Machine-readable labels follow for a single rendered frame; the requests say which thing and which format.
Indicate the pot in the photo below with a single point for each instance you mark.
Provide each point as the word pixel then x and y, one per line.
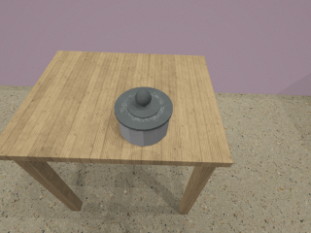
pixel 144 138

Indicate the table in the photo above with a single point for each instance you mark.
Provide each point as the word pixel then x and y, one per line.
pixel 69 116

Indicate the lid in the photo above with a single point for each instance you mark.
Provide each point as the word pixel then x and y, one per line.
pixel 143 118

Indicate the knob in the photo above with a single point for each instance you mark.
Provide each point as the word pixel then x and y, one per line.
pixel 143 97

